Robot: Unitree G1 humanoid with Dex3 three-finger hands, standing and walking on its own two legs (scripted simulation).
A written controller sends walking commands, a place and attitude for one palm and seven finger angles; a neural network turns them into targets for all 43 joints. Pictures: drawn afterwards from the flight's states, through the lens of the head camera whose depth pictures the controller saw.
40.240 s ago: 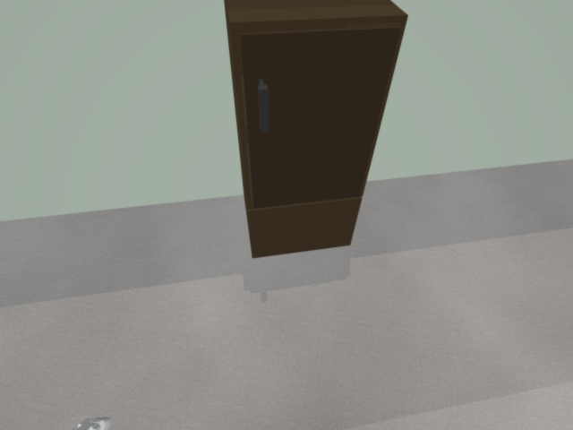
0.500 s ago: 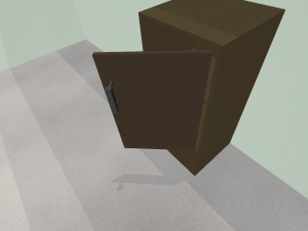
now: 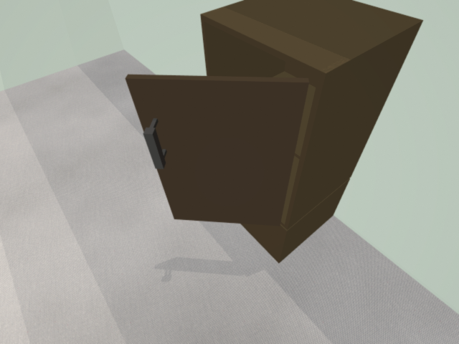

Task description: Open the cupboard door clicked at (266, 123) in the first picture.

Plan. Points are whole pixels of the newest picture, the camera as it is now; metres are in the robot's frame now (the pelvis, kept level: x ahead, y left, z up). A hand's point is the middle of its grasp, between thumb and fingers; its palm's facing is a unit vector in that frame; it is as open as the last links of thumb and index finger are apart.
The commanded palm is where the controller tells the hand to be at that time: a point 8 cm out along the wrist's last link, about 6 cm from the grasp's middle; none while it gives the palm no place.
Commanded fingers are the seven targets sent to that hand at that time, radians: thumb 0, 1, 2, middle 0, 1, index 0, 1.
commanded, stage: shuffle to correct the standing spot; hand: left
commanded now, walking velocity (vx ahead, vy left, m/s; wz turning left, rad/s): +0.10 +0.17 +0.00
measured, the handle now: (157, 143) +0.58 +0.22 -0.01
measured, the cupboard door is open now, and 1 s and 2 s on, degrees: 46 46 46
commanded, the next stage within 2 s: come to a stop and stand still in 0.16 s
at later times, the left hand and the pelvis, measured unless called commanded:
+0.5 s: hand out of the picture +0.05 +0.22 -0.18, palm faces +0.04 -0.97 -0.22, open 7.4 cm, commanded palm none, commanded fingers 0.00 0.90 0.90 -0.20 -0.30 -0.20 -0.30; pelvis +0.04 +0.04 -0.01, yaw -1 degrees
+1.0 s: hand out of the picture +0.06 +0.21 -0.17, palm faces -0.01 -0.97 -0.23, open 7.3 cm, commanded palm none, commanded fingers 0.00 0.90 0.90 -0.20 -0.30 -0.20 -0.30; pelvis -0.01 +0.03 -0.01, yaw -2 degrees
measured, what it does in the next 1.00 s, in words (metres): stands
